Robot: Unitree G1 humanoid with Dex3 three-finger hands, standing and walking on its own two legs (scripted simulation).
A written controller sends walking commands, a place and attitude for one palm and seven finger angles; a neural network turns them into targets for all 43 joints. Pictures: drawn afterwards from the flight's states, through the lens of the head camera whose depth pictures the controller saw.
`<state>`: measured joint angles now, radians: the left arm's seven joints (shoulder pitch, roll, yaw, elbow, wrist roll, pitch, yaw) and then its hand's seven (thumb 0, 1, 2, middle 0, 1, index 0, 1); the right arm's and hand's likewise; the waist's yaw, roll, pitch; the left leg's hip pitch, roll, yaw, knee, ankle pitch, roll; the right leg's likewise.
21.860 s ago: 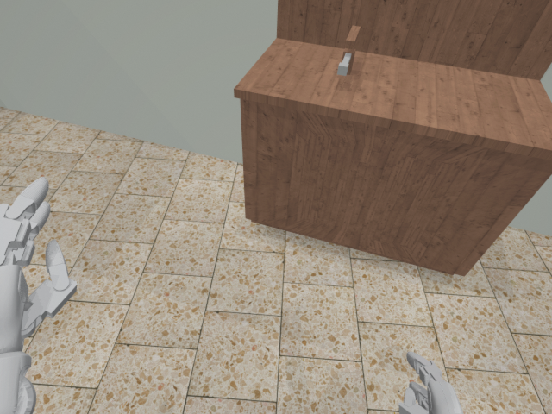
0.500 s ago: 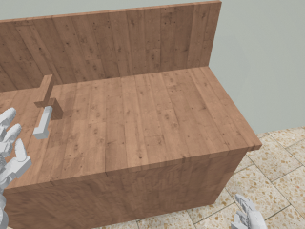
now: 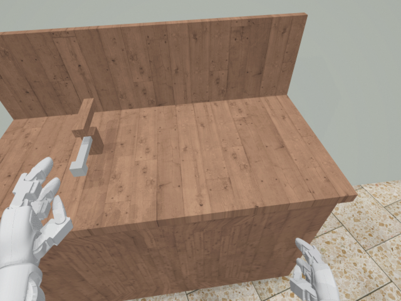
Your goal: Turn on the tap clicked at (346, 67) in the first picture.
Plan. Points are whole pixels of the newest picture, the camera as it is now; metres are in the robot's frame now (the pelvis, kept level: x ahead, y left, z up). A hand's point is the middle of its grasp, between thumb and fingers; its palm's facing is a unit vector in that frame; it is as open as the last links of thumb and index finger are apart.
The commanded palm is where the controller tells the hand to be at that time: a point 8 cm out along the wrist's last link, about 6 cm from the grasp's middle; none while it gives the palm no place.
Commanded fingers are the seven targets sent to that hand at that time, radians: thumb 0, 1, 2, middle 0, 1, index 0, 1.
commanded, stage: turn the palm inward beside the body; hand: left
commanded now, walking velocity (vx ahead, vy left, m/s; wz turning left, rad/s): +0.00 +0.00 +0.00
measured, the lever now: (78, 168) +0.37 +0.34 +0.05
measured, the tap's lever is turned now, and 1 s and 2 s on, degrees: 0 0 0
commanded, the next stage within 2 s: reach beside the lever's end, fingers flat in 0.84 s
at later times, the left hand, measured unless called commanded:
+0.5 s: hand (74, 228) +0.18 +0.22 +0.13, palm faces +0.43 -0.89 -0.14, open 7.4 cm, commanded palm +0.13 +0.27 +0.15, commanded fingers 0.00 0.90 0.90 -0.20 -0.30 -0.20 -0.30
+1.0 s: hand (84, 230) +0.18 +0.21 +0.13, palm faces +0.43 -0.89 -0.14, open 7.4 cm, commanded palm +0.14 +0.26 +0.14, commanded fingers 0.00 0.90 0.90 -0.20 -0.30 -0.20 -0.30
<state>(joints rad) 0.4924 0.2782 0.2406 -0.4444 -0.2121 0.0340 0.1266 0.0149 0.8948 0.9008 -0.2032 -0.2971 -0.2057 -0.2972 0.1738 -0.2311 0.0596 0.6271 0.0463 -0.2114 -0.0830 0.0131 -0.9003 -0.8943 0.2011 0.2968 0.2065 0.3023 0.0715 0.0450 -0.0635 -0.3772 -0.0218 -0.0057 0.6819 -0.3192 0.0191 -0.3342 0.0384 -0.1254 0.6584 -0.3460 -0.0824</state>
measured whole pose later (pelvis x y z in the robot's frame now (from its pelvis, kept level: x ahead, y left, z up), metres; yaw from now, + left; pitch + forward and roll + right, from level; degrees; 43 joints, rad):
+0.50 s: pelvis +0.00 +0.00 +0.00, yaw +1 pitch +1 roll +0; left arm 0.56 0.25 0.21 -0.50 -0.25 0.07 0.15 0.02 0.90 0.90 -0.20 -0.30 -0.20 -0.30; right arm 0.19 -0.25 0.06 0.63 0.05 -0.22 -0.08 0.01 -0.90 -0.89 0.20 0.30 0.21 0.30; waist 0.07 0.05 -0.06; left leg -0.37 -0.02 -0.02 0.69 -0.33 0.01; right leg -0.32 0.04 -0.14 0.66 -0.35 -0.09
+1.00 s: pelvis +0.00 -0.02 +0.00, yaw +0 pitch +0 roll +0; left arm 0.56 0.24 0.20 -0.48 -0.26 0.06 0.16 0.02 0.90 0.90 -0.20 -0.30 -0.20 -0.30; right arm 0.19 -0.25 0.04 0.64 0.05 -0.22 -0.08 0.01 -0.90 -0.89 0.20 0.30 0.21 0.30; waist 0.07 0.06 -0.07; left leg -0.36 -0.01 -0.03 0.68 -0.32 -0.01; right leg -0.31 0.06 -0.14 0.65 -0.35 -0.11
